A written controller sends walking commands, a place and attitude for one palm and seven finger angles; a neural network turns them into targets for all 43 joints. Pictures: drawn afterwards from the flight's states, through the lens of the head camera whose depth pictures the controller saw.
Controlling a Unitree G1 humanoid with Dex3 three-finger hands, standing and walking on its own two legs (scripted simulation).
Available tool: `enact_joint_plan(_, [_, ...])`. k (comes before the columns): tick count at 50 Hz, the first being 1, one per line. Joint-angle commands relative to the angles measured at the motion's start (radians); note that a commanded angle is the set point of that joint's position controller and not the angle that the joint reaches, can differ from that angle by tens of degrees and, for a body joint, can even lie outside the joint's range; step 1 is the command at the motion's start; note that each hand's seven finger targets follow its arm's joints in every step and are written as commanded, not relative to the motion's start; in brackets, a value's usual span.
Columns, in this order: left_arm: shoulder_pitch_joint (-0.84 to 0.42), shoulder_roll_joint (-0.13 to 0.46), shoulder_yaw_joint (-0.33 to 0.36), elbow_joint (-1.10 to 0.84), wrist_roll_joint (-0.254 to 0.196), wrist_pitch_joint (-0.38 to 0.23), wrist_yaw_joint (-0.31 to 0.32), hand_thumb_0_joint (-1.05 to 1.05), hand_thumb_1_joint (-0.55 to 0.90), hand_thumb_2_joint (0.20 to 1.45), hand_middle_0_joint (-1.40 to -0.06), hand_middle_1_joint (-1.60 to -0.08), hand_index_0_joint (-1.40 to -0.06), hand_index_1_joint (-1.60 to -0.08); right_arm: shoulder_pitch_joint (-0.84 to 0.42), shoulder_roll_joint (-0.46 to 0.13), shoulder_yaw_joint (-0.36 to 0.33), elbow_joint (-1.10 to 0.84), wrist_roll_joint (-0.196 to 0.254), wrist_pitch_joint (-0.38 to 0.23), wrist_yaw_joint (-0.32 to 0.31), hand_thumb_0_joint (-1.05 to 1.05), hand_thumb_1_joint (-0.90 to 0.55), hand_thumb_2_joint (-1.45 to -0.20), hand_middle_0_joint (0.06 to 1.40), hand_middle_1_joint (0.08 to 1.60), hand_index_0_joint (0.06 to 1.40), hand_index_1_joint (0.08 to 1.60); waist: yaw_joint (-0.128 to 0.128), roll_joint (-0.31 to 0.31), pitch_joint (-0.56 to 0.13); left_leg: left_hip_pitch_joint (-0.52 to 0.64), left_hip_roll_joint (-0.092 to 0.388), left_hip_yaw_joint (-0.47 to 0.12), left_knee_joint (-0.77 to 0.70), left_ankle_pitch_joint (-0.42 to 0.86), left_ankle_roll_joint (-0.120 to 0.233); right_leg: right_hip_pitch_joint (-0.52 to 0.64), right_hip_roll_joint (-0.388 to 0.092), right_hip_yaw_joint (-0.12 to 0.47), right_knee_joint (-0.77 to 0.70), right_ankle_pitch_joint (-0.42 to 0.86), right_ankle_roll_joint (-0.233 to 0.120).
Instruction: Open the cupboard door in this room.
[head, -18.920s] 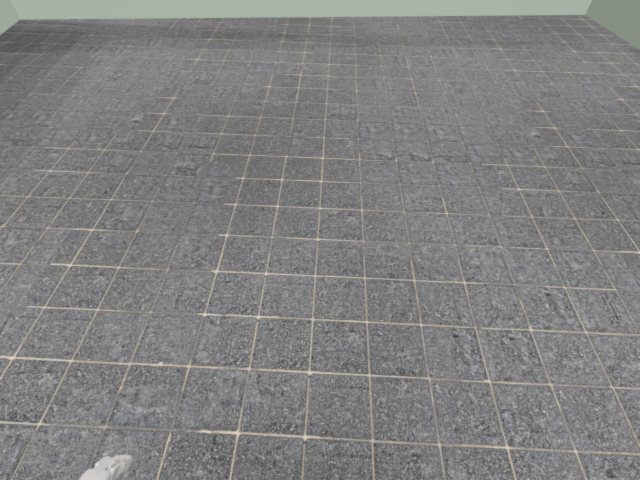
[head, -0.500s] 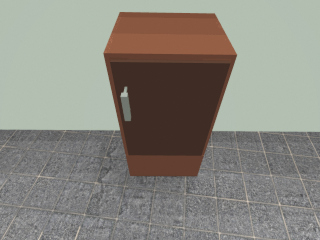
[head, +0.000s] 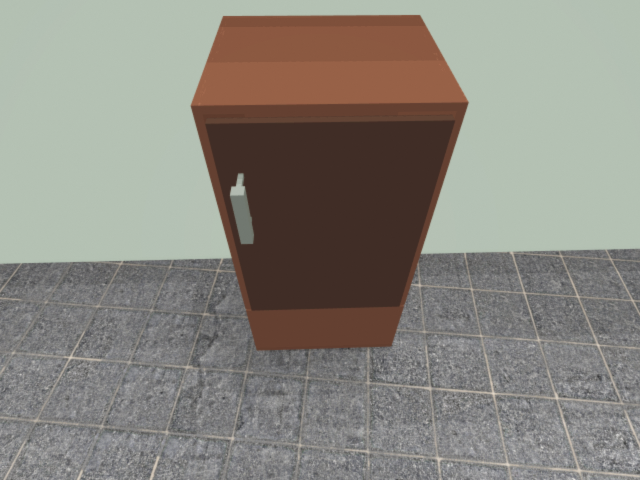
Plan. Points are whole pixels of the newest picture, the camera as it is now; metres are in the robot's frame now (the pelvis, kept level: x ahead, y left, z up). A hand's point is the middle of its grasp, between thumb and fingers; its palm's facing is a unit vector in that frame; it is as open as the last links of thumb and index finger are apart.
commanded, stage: shuffle to correct the standing spot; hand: left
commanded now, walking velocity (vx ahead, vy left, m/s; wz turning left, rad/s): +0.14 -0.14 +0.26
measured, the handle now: (244, 208) +0.59 +0.18 -0.05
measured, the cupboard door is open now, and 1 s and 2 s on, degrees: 0 0 0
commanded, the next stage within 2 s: come to a stop and stand still in 0.08 s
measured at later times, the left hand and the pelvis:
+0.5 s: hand out of the picture +0.04 +0.14 -0.18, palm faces +0.13 -0.98 -0.18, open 7.4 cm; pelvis +0.08 -0.02 +0.00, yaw +3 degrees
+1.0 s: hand out of the picture +0.06 +0.14 -0.17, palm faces +0.15 -0.96 -0.23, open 7.3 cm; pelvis +0.05 -0.05 +0.00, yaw +5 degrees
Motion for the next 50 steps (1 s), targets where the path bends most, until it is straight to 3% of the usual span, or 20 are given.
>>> enact_joint_plan(1, [0.073, 0.073, 0.020, -0.042, 0.008, -0.020, -0.007, 0.000, 0.900, 0.900, -0.200, -0.300, -0.200, -0.300, 0.042, -0.141, -0.036, -0.041, -0.007, -0.011, -0.012, 0.000, -0.900, -0.900, 0.200, 0.300, 0.200, 0.300, 0.017, 0.060, 0.120, -0.121, 0.194, -0.244, -0.172, -0.155, 0.081, -0.061, -0.007, -0.012, -0.027, -0.052, -0.039])
enact_joint_plan(4, [0.140, 0.096, 0.030, -0.027, 0.007, -0.029, -0.007, 0.000, 0.900, 0.900, -0.200, -0.300, -0.200, -0.300, 0.021, -0.110, -0.033, -0.059, -0.003, -0.019, -0.011, 0.000, -0.900, -0.900, 0.200, 0.300, 0.200, 0.300, 0.043, -0.068, 0.083, -0.228, 0.114, -0.133, 0.000, -0.036, 0.055, 0.081, -0.066, 0.068, -0.100, -0.010, -0.066])
enact_joint_plan(6, [0.220, 0.143, 0.048, -0.005, 0.004, -0.037, 0.004, 0.000, 0.900, 0.900, -0.200, -0.300, -0.200, -0.300, -0.009, -0.063, -0.024, -0.084, -0.005, -0.022, -0.006, 0.000, -0.900, -0.900, 0.200, 0.300, 0.200, 0.300, 0.061, -0.241, 0.043, -0.353, 0.026, 0.020, 0.250, -0.114, 0.012, 0.200, -0.220, 0.230, -0.192, 0.124, -0.141])
enact_joint_plan(9, [0.273, 0.124, 0.045, 0.013, 0.014, -0.052, 0.016, 0.000, 0.900, 0.900, -0.200, -0.300, -0.200, -0.300, -0.109, -0.047, -0.028, -0.122, -0.002, -0.025, 0.004, 0.000, -0.900, -0.900, 0.200, 0.300, 0.200, 0.300, 0.081, -0.131, 0.064, -0.476, 0.062, -0.003, 0.493, -0.292, 0.010, 0.250, -0.298, 0.262, -0.212, 0.491, -0.254])
enact_joint_plan(11, [0.222, 0.111, 0.038, 0.002, 0.016, -0.055, 0.024, 0.000, 0.900, 0.900, -0.200, -0.300, -0.200, -0.300, -0.121, -0.026, -0.021, -0.121, 0.002, -0.022, 0.010, 0.000, -0.900, -0.900, 0.200, 0.300, 0.200, 0.300, 0.054, -0.066, 0.067, -0.402, 0.072, -0.011, 0.385, -0.244, 0.000, 0.203, -0.264, 0.172, -0.161, 0.665, -0.227])
enact_joint_plan(14, [0.120, 0.100, 0.025, -0.021, -0.004, -0.048, 0.028, 0.000, 0.900, 0.900, -0.200, -0.300, -0.200, -0.300, 0.019, -0.009, -0.008, -0.051, 0.011, -0.024, 0.001, 0.000, -0.900, -0.900, 0.200, 0.300, 0.200, 0.300, -0.028, -0.052, -0.003, 0.009, 0.024, 0.037, 0.017, 0.181, -0.023, 0.034, -0.131, 0.010, -0.013, 0.721, -0.105])
enact_joint_plan(15, [0.123, 0.097, 0.024, -0.028, -0.013, -0.044, 0.028, 0.000, 0.900, 0.900, -0.200, -0.300, -0.200, -0.300, 0.081, -0.071, -0.017, -0.033, 0.008, -0.028, -0.008, 0.000, -0.900, -0.900, 0.200, 0.300, 0.200, 0.300, -0.041, 0.014, -0.061, 0.151, 0.095, -0.027, 0.001, 0.483, 0.003, -0.020, -0.089, -0.013, 0.087, 0.620, -0.052])
enact_joint_plan(16, [0.142, 0.070, 0.019, -0.037, -0.026, -0.038, 0.031, 0.000, 0.900, 0.900, -0.200, -0.300, -0.200, -0.300, 0.099, -0.143, -0.029, -0.039, 0.008, -0.031, -0.019, 0.000, -0.900, -0.900, 0.200, 0.300, 0.200, 0.300, -0.033, 0.152, -0.119, 0.239, 0.282, -0.228, 0.022, 0.896, 0.105, -0.119, -0.032, -0.045, 0.168, 0.304, 0.007])
enact_joint_plan(17, [0.146, 0.051, 0.015, -0.049, -0.028, -0.030, 0.038, 0.000, 0.900, 0.900, -0.200, -0.300, -0.200, -0.300, 0.091, -0.171, -0.034, -0.046, 0.017, -0.021, -0.024, 0.000, -0.900, -0.900, 0.200, 0.300, 0.200, 0.300, -0.019, 0.228, -0.141, 0.223, 0.397, -0.293, -0.024, 1.171, 0.205, -0.119, -0.004, -0.024, 0.261, -0.220, 0.021])
enact_joint_plan(20, [0.089, 0.051, 0.017, -0.048, -0.011, -0.002, 0.037, 0.000, 0.900, 0.900, -0.200, -0.300, -0.200, -0.300, -0.048, -0.151, -0.029, -0.070, 0.013, -0.011, -0.035, 0.000, -0.900, -0.900, 0.200, 0.300, 0.200, 0.300, 0.008, 0.203, 0.025, 0.100, 0.346, -0.221, -0.070, 1.080, 0.198, -0.164, -0.034, 0.018, 0.295, -0.275, 0.017])
enact_joint_plan(24, [0.107, 0.040, 0.024, -0.051, -0.007, 0.004, 0.030, 0.000, 0.900, 0.900, -0.200, -0.300, -0.200, -0.300, -0.086, -0.186, -0.052, -0.101, 0.006, 0.000, -0.033, 0.000, -0.900, -0.900, 0.200, 0.300, 0.200, 0.300, 0.019, 0.087, -0.058, 0.175, 0.310, -0.153, -0.038, 1.054, 0.165, -0.137, -0.008, -0.021, 0.204, -0.132, 0.017])
enact_joint_plan(30, [0.111, 0.066, 0.045, -0.098, 0.002, 0.002, 0.021, 0.000, 0.900, 0.900, -0.200, -0.300, -0.200, -0.300, -0.172, -0.180, -0.075, -0.153, -0.003, 0.024, -0.017, 0.000, -0.900, -0.900, 0.200, 0.300, 0.200, 0.300, 0.060, 0.063, -0.050, -0.031, 0.251, -0.108, 0.029, 0.538, 0.082, 0.018, -0.013, -0.009, 0.012, 0.172, 0.007])
enact_joint_plan(31, [0.100, 0.107, 0.049, -0.108, 0.010, -0.007, 0.022, 0.000, 0.900, 0.900, -0.200, -0.300, -0.200, -0.300, -0.165, -0.147, -0.074, -0.158, 0.002, 0.028, -0.011, 0.000, -0.900, -0.900, 0.200, 0.300, 0.200, 0.300, 0.055, -0.068, -0.044, -0.089, 0.157, -0.052, 0.119, 0.298, 0.022, 0.035, -0.087, 0.105, -0.058, 0.377, -0.018])
enact_joint_plan(32, [0.074, 0.174, 0.054, -0.122, 0.014, -0.014, 0.022, 0.000, 0.900, 0.900, -0.200, -0.300, -0.200, -0.300, -0.132, -0.099, -0.067, -0.166, 0.009, 0.036, -0.004, 0.000, -0.900, -0.900, 0.200, 0.300, 0.200, 0.300, 0.034, -0.248, -0.049, -0.160, 0.043, 0.014, 0.220, -0.055, -0.029, 0.041, -0.251, 0.268, -0.127, 0.529, -0.093])
enact_joint_plan(33, [0.074, 0.204, 0.052, -0.136, 0.007, -0.016, 0.018, 0.000, 0.900, 0.900, -0.200, -0.300, -0.200, -0.300, -0.145, -0.092, -0.067, -0.173, 0.010, 0.046, -0.001, 0.000, -0.900, -0.900, 0.200, 0.300, 0.200, 0.300, 0.055, -0.242, -0.040, -0.174, 0.012, -0.028, 0.356, -0.277, -0.037, -0.009, -0.334, 0.311, -0.196, 0.532, -0.183])
enact_joint_plan(34, [0.061, 0.197, 0.052, -0.144, 0.010, -0.016, 0.021, 0.000, 0.900, 0.900, -0.200, -0.300, -0.200, -0.300, -0.171, -0.080, -0.066, -0.178, 0.006, 0.054, 0.000, 0.000, -0.900, -0.900, 0.200, 0.300, 0.200, 0.300, 0.058, -0.181, -0.021, -0.189, 0.023, -0.061, 0.451, -0.305, -0.037, -0.025, -0.334, 0.310, -0.207, 0.512, -0.221])
enact_joint_plan(37, [-0.006, 0.182, 0.052, -0.169, 0.006, -0.020, 0.023, 0.000, 0.900, 0.900, -0.200, -0.300, -0.200, -0.300, -0.164, -0.105, -0.065, -0.154, 0.004, 0.054, 0.011, 0.000, -0.900, -0.900, 0.200, 0.300, 0.200, 0.300, 0.042, -0.187, 0.009, -0.268, 0.042, -0.086, 0.569, -0.197, -0.054, -0.006, -0.270, 0.246, -0.201, 0.475, -0.203])
enact_joint_plan(45, [0.037, 0.239, 0.078, -0.165, 0.008, -0.017, 0.024, 0.000, 0.900, 0.900, -0.200, -0.300, -0.200, -0.300, -0.149, -0.085, -0.046, -0.164, 0.011, 0.037, 0.018, 0.000, -0.900, -0.900, 0.200, 0.300, 0.200, 0.300, 0.077, -0.144, -0.076, -0.201, 0.022, -0.024, 0.254, -0.171, -0.076, 0.133, -0.268, 0.225, -0.171, 0.532, -0.206])
enact_joint_plan(49, [-0.038, 0.222, 0.073, -0.165, -0.003, -0.004, 0.020, 0.000, 0.900, 0.900, -0.200, -0.300, -0.200, -0.300, -0.012, -0.078, -0.040, -0.117, 0.014, 0.027, 0.012, 0.000, -0.900, -0.900, 0.200, 0.300, 0.200, 0.300, 0.008, -0.149, -0.072, 0.059, 0.014, 0.002, -0.050, 0.046, -0.061, -0.041, -0.187, 0.149, -0.134, 0.249, -0.120])
enact_joint_plan(50, [-0.045, 0.190, 0.066, -0.169, -0.009, 0.002, 0.018, 0.000, 0.900, 0.900, -0.200, -0.300, -0.200, -0.300, 0.021, -0.102, -0.041, -0.104, 0.012, 0.021, 0.007, 0.000, -0.900, -0.900, 0.200, 0.300, 0.200, 0.300, 0.001, -0.067, -0.074, 0.127, 0.054, -0.025, -0.105, 0.080, -0.046, -0.088, -0.136, 0.111, -0.091, 0.141, -0.081])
